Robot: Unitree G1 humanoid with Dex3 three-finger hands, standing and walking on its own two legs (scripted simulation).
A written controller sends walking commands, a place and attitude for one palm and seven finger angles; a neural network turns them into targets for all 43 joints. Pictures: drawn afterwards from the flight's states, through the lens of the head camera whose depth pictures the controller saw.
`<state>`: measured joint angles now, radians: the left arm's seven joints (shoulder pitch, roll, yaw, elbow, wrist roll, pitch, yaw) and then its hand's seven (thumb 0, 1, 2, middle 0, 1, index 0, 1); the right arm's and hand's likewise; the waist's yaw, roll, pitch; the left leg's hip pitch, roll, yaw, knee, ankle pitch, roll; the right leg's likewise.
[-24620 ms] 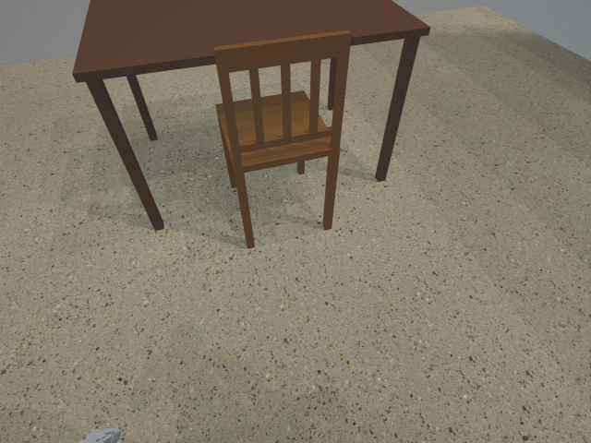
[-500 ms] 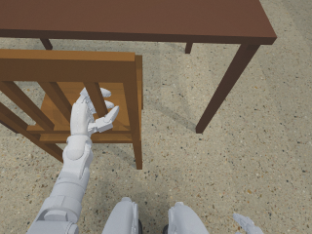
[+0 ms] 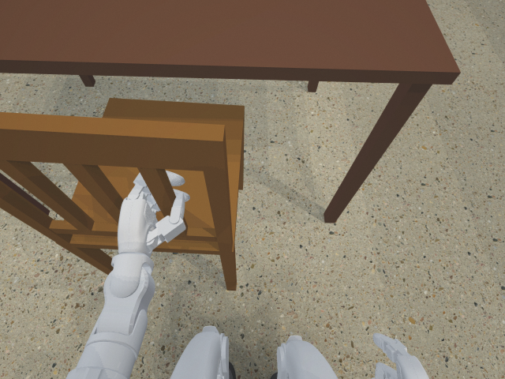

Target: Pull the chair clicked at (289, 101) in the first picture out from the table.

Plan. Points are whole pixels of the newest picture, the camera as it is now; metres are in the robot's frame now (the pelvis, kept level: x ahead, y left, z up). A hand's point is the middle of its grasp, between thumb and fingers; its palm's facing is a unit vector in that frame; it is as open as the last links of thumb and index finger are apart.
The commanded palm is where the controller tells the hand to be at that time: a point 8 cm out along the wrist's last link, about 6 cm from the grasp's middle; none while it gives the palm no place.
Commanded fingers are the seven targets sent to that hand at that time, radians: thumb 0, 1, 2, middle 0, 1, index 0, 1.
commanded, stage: hook a spindle and tug to test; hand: left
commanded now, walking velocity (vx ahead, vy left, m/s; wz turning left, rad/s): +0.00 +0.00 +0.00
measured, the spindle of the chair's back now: (110, 200) +0.39 +0.24 +0.00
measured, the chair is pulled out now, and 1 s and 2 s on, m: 0.02 0.10 0.16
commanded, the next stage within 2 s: step backward, pulling the chair out in 0.20 s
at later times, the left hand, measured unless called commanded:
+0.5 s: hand (176, 223) +0.34 +0.12 +0.03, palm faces +0.05 -1.00 -0.06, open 5.6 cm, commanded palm +0.32 +0.17 +0.02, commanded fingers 0.00 0.90 0.90 -0.50 -1.45 -0.50 -1.45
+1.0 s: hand (178, 258) +0.29 +0.11 +0.03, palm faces -0.06 -0.99 -0.11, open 5.5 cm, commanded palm +0.27 +0.17 +0.03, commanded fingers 0.00 0.90 0.90 -0.50 -1.45 -0.50 -1.45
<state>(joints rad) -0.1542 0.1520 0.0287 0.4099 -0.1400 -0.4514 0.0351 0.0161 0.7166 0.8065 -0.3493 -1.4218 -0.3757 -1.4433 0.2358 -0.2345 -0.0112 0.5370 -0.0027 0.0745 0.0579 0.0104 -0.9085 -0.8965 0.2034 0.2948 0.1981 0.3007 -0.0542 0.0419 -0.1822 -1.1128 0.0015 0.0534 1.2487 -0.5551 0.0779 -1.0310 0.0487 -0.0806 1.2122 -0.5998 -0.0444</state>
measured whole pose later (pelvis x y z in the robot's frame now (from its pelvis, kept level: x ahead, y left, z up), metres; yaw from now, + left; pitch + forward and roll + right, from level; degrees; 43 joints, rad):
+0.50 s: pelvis +0.01 +0.00 +0.07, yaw +0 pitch +14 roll -1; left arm -0.17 0.14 0.00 0.58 -0.13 -0.21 0.09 0.06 0.71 0.79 -0.29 -1.15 -0.42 -1.44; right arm 0.24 -0.21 0.04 0.51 0.06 0.19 -0.08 0.01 -0.91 -0.90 0.20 0.29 0.20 0.30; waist -0.05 0.03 -0.08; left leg -0.70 -0.02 0.08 0.86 -0.41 0.08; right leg -0.65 0.05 -0.03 0.85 -0.44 -0.02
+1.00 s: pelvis -0.02 +0.00 +0.10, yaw -3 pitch +5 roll -1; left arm -0.19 0.16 -0.02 0.74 -0.09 -0.21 0.06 0.09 0.68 0.79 -0.30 -1.12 -0.49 -1.44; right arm 0.23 -0.22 0.01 0.59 0.03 0.16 -0.10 0.01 -0.91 -0.90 0.20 0.29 0.20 0.30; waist -0.06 0.02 0.07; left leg -0.42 0.00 0.12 0.55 -0.23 0.07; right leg -0.37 0.06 -0.01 0.52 -0.24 -0.03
